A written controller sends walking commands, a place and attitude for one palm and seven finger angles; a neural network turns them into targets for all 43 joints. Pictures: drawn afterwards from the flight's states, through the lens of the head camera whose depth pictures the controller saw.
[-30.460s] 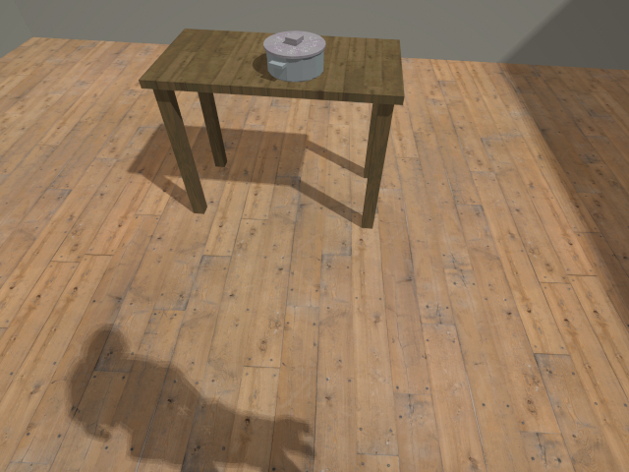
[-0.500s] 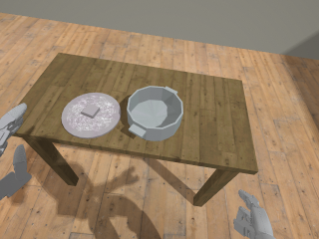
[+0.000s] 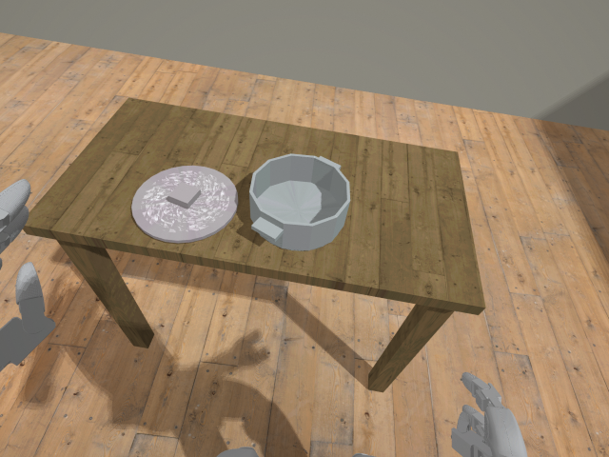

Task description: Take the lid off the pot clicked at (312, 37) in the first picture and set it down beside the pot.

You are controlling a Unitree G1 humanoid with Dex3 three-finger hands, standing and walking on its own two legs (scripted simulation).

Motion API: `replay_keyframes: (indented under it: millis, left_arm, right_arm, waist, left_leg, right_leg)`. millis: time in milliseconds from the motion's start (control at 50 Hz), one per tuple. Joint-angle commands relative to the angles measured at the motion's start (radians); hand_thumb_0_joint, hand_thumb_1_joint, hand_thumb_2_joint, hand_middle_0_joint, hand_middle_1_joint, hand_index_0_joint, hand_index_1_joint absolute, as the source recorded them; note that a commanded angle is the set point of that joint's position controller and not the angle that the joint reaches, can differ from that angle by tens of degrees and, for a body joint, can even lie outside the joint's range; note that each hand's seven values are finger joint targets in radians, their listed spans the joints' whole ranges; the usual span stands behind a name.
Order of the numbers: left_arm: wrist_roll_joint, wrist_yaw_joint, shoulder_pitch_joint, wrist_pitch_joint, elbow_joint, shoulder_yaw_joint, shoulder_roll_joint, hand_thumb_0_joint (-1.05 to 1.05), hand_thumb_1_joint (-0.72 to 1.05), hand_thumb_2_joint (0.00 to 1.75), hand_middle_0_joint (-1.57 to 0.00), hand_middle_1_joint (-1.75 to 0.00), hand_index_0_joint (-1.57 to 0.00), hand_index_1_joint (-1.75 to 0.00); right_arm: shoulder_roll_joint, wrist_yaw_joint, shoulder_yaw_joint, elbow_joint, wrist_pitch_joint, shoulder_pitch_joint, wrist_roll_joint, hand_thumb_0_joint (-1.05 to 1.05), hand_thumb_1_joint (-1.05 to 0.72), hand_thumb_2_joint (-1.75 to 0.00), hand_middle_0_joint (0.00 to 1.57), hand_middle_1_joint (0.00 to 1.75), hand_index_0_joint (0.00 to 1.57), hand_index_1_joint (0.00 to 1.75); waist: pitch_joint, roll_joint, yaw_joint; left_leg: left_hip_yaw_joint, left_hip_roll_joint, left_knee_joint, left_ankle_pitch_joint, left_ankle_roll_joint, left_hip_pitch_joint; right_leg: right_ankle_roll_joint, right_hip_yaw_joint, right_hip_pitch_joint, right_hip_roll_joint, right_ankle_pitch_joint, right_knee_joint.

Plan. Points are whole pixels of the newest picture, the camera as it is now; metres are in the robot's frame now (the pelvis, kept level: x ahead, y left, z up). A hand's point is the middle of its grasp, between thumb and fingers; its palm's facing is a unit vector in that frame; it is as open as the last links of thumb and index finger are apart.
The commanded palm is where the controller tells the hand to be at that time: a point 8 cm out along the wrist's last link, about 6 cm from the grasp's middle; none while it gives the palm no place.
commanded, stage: step back with the hand held close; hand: left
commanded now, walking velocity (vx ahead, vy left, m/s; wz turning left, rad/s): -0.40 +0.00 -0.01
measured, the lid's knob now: (185, 194) +0.58 +0.26 -0.08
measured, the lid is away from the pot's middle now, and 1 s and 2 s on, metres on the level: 0.23 0.23 0.23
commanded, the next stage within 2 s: stop stepping back and stand still in 0.56 s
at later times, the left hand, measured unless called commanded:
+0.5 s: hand (36, 429) +0.12 +0.20 +0.18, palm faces +0.32 -0.86 -0.40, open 7.4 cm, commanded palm +0.05 +0.26 +0.19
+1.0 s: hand out of the picture +0.00 +0.23 +0.19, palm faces +0.41 -0.81 -0.42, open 7.4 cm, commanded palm -0.06 +0.27 +0.19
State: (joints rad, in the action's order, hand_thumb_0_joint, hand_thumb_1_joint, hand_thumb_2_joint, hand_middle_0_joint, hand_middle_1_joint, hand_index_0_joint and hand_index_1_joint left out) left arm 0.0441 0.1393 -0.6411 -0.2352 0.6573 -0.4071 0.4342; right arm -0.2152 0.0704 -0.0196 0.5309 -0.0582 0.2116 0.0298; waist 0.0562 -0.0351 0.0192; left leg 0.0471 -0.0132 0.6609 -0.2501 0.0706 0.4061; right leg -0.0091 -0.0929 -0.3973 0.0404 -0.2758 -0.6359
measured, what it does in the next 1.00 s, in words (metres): walks backwards: right foot, then left foot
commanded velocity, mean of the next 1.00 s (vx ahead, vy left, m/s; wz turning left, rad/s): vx -0.19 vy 0.00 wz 0.01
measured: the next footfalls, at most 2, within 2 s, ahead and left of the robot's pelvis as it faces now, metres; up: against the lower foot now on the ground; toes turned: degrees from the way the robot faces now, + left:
right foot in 0.10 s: +0.05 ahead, -0.16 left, +0.00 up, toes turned -9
left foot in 0.50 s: -0.12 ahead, +0.11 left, +0.00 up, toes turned +3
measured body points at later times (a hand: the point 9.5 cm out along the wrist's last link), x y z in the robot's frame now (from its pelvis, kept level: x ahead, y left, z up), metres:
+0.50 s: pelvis -0.08 -0.03 +0.00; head -0.07 +0.01 +0.45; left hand +0.10 +0.25 +0.20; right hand +0.07 -0.28 -0.06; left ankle -0.06 +0.10 -0.72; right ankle +0.01 -0.15 -0.72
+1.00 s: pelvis -0.17 -0.02 +0.00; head -0.19 +0.01 +0.45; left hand -0.03 +0.27 +0.21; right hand -0.01 -0.25 -0.06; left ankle -0.11 +0.09 -0.72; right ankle -0.13 -0.14 -0.72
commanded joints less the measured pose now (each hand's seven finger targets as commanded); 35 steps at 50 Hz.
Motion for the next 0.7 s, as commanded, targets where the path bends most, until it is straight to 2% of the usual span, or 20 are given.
replay_keyframes:
  millis: [0, 80, 160, 220, 260, 300, 320, 360, 440, 460, 480, 500, 520, 540, 560, 600, 620, 640, 660, 680]
  left_arm:
    - [0.001, 0.021, 0.022, -0.075, 0.197, -0.125, 0.131, 0.0, 0.9, 0.9, -0.2, -0.3, -0.2, -0.3]
    - [0.009, -0.001, 0.031, -0.08, 0.225, -0.084, 0.12, 0.0, 0.9, 0.9, -0.2, -0.3, -0.2, -0.3]
    - [0.012, -0.007, 0.023, -0.071, 0.23, -0.09, 0.116, 0.0, 0.9, 0.9, -0.2, -0.3, -0.2, -0.3]
    - [0.015, -0.004, -0.009, -0.067, 0.223, -0.127, 0.15, 0.0, 0.9, 0.9, -0.2, -0.3, -0.2, -0.3]
    - [0.019, 0.002, -0.009, -0.069, 0.2, -0.138, 0.161, 0.0, 0.9, 0.9, -0.2, -0.3, -0.2, -0.3]
    - [0.02, 0.017, 0.037, -0.068, 0.189, -0.137, 0.184, 0.0, 0.9, 0.9, -0.2, -0.3, -0.2, -0.3]
    - [0.019, 0.025, 0.046, -0.063, 0.191, -0.141, 0.19, 0.0, 0.9, 0.9, -0.2, -0.3, -0.2, -0.3]
    - [0.022, 0.021, 0.059, -0.051, 0.182, -0.123, 0.169, 0.0, 0.9, 0.9, -0.2, -0.3, -0.2, -0.3]
    - [0.014, 0.022, 0.056, -0.066, 0.157, -0.091, 0.137, 0.0, 0.9, 0.9, -0.2, -0.3, -0.2, -0.3]
    - [0.014, 0.024, 0.059, -0.077, 0.191, -0.089, 0.136, 0.0, 0.9, 0.9, -0.2, -0.3, -0.2, -0.3]
    - [0.004, 0.029, 0.049, -0.09, 0.197, -0.1, 0.137, 0.0, 0.9, 0.9, -0.2, -0.3, -0.2, -0.3]
    - [0.002, 0.027, 0.046, -0.1, 0.224, -0.112, 0.153, 0.0, 0.9, 0.9, -0.2, -0.3, -0.2, -0.3]
    - [0.004, 0.021, 0.05, -0.112, 0.242, -0.123, 0.173, 0.0, 0.9, 0.9, -0.2, -0.3, -0.2, -0.3]
    - [0.005, 0.023, 0.065, -0.116, 0.275, -0.141, 0.16, 0.0, 0.9, 0.9, -0.2, -0.3, -0.2, -0.3]
    - [0.01, 0.023, 0.063, -0.115, 0.288, -0.154, 0.162, 0.0, 0.9, 0.9, -0.2, -0.3, -0.2, -0.3]
    - [0.016, 0.012, 0.018, -0.107, 0.284, -0.143, 0.132, 0.0, 0.9, 0.9, -0.2, -0.3, -0.2, -0.3]
    - [0.013, 0.006, 0.013, -0.101, 0.291, -0.139, 0.14, 0.0, 0.9, 0.9, -0.2, -0.3, -0.2, -0.3]
    - [-0.099, -0.115, 0.206, 0.15, -0.642, 0.273, -0.113, 0.0, 0.9, 0.9, -0.2, -0.3, -0.2, -0.3]
    - [0.032, -0.045, 0.31, -0.037, 0.537, -0.089, 0.168, 0.0, 0.9, 0.9, -0.2, -0.3, -0.2, -0.3]
    - [0.004, -0.012, 0.092, -0.091, 0.302, -0.243, 0.319, 0.0, 0.9, 0.9, -0.2, -0.3, -0.2, -0.3]
  right_arm:
    - [-0.112, 0.004, -0.047, -0.153, -0.093, -0.094, -0.004, 0.0, -0.9, -0.9, 0.2, 0.3, 0.2, 0.3]
    - [-0.124, -0.008, -0.042, -0.127, -0.104, -0.079, -0.015, 0.0, -0.9, -0.9, 0.2, 0.3, 0.2, 0.3]
    - [-0.126, -0.017, -0.042, -0.137, -0.101, -0.089, -0.014, 0.0, -0.9, -0.9, 0.2, 0.3, 0.2, 0.3]
    - [-0.119, -0.018, -0.039, -0.15, -0.089, -0.097, -0.009, 0.0, -0.9, -0.9, 0.2, 0.3, 0.2, 0.3]
    - [-0.105, -0.011, -0.04, -0.166, -0.078, -0.096, -0.005, 0.0, -0.9, -0.9, 0.2, 0.3, 0.2, 0.3]
    - [-0.093, -0.015, -0.05, -0.135, -0.066, -0.059, -0.014, 0.0, -0.9, -0.9, 0.2, 0.3, 0.2, 0.3]
    - [-0.093, -0.023, -0.054, -0.113, -0.058, -0.046, -0.017, 0.0, -0.9, -0.9, 0.2, 0.3, 0.2, 0.3]
    - [-0.067, -0.027, -0.034, -0.105, -0.05, -0.076, -0.015, 0.0, -0.9, -0.9, 0.2, 0.3, 0.2, 0.3]
    - [-0.088, -0.01, -0.022, -0.095, -0.064, -0.092, -0.013, 0.0, -0.9, -0.9, 0.2, 0.3, 0.2, 0.3]
    - [-0.121, -0.008, -0.041, -0.105, -0.076, -0.09, -0.014, 0.0, -0.9, -0.9, 0.2, 0.3, 0.2, 0.3]
    - [-0.137, -0.011, -0.055, -0.117, -0.088, -0.096, -0.009, 0.0, -0.9, -0.9, 0.2, 0.3, 0.2, 0.3]
    - [-0.138, -0.019, -0.066, -0.115, -0.106, -0.113, -0.003, 0.0, -0.9, -0.9, 0.2, 0.3, 0.2, 0.3]
    - [-0.115, -0.029, -0.063, -0.126, -0.126, -0.098, 0.005, 0.0, -0.9, -0.9, 0.2, 0.3, 0.2, 0.3]
    - [-0.091, -0.031, -0.065, -0.124, -0.141, -0.101, -0.012, 0.0, -0.9, -0.9, 0.2, 0.3, 0.2, 0.3]
    - [-0.101, -0.033, -0.075, -0.102, -0.148, -0.09, -0.017, 0.0, -0.9, -0.9, 0.2, 0.3, 0.2, 0.3]
    - [-0.112, -0.049, -0.083, -0.062, -0.155, -0.062, -0.017, 0.0, -0.9, -0.9, 0.2, 0.3, 0.2, 0.3]
    - [-0.11, -0.055, -0.081, -0.059, -0.157, -0.058, -0.018, 0.0, -0.9, -0.9, 0.2, 0.3, 0.2, 0.3]
    - [-0.239, -0.068, -0.105, 0.135, -0.087, -0.055, -0.057, 0.0, -0.9, -0.9, 0.2, 0.3, 0.2, 0.3]
    - [-0.068, -0.069, -0.084, -0.154, -0.12, -0.13, 0.04, 0.0, -0.9, -0.9, 0.2, 0.3, 0.2, 0.3]
    - [-0.1, -0.03, -0.077, -0.121, -0.133, -0.054, 0.014, 0.0, -0.9, -0.9, 0.2, 0.3, 0.2, 0.3]
  waist:
    - [-0.117, 0.19, -0.014]
    - [-0.175, 0.17, -0.014]
    - [-0.188, 0.218, -0.018]
    - [-0.18, 0.166, -0.016]
    - [-0.133, 0.042, -0.006]
    - [-0.113, -0.12, 0.002]
    - [-0.159, -0.154, 0.008]
    - [-0.162, -0.167, 0.014]
    - [-0.075, -0.043, 0.023]
    - [-0.065, 0.049, 0.016]
    - [-0.068, 0.206, 0.015]
    - [-0.127, 0.277, 0.004]
    - [-0.143, 0.345, 0.018]
    - [-0.119, 0.355, 0.013]
    - [-0.098, 0.312, 0.013]
    - [-0.174, 0.266, -0.009]
    - [-0.198, 0.236, -0.013]
    - [-0.164, 0.114, 0.054]
    - [-0.28, 0.027, -0.026]
    - [-0.192, -0.149, 0.021]
  left_leg:
    - [-0.285, 0.281, -0.319, -0.019, 0.048, 0.108]
    - [-0.258, 0.283, -0.231, 0.302, 0.032, -0.1]
    - [-0.224, 0.282, -0.274, 0.079, 0.018, -0.017]
    - [-0.198, 0.238, -0.262, -0.172, -0.003, 0.088]
    - [-0.124, 0.151, -0.15, -0.416, -0.028, 0.182]
    - [-0.058, 0.049, 0.202, -0.335, -0.07, 0.042]
    - [-0.05, 0.02, 0.352, -0.257, -0.078, -0.04]
    - [-0.084, 0.041, 0.384, -0.284, -0.063, -0.003]
    - [-0.048, 0.054, -0.086, -0.194, -0.048, -0.063]
    - [-0.152, 0.13, -0.256, -0.229, -0.008, 0.008]
    - [-0.272, 0.229, -0.33, -0.195, 0.042, 0.083]
    - [-0.265, 0.282, -0.322, -0.009, 0.058, 0.09]
    - [-0.308, 0.333, -0.404, -0.18, 0.063, 0.179]
    - [-0.332, 0.341, -0.385, -0.086, 0.086, 0.169]
    - [-0.3, 0.336, -0.311, 0.148, 0.089, 0.09]
    - [-0.247, 0.315, -0.165, 0.52, 0.057, -0.148]
    - [-0.245, 0.306, -0.131, 0.525, 0.031, -0.172]
    - [-0.239, 0.177, 0.18, 0.602, -0.005, -0.124]
    - [-0.132, 0.187, 0.044, 0.022, -0.041, -0.183]
    - [-0.073, 0.077, 0.107, -0.328, -0.05, 0.028]
  right_leg:
    - [0.006, 0.087, 0.17, 0.023, -0.098, -0.093]
    - [-0.002, 0.07, 0.133, 0.025, -0.04, 0.064]
    - [0.005, 0.054, 0.184, 0.016, -0.081, 0.019]
    - [0.021, 0.052, 0.242, 0.035, -0.011, 0.064]
    - [0.058, 0.147, 0.178, 0.119, -0.131, 0.168]
    - [0.153, 0.382, -0.075, 0.317, -0.381, 0.41]
    - [0.197, 0.422, -0.107, 0.387, -0.282, 0.448]
    - [0.183, 0.312, -0.023, 0.364, -0.018, 0.368]
    - [0.075, 0.16, 0.016, 0.237, -0.021, 0.237]
    - [0.045, 0.135, 0.072, 0.172, -0.032, 0.141]
    - [0.015, 0.099, 0.116, 0.078, -0.016, -0.02]
    - [-0.011, 0.065, 0.147, 0.004, -0.056, -0.166]
    - [0.001, 0.093, 0.137, -0.005, -0.211, -0.311]
    - [0.002, 0.121, 0.089, -0.022, -0.236, -0.38]
    - [0.003, 0.136, 0.023, -0.027, -0.244, -0.349]
    - [-0.003, 0.126, -0.01, -0.005, -0.174, -0.098]
    - [-0.004, 0.106, 0.052, -0.001, -0.098, 0.017]
    - [-0.021, 0.154, -0.007, 0.109, 0.234, 0.107]
    - [0.0, 0.095, 0.165, 0.095, 0.215, 0.26]
    - [0.07, 0.211, 0.132, 0.192, 0.037, 0.277]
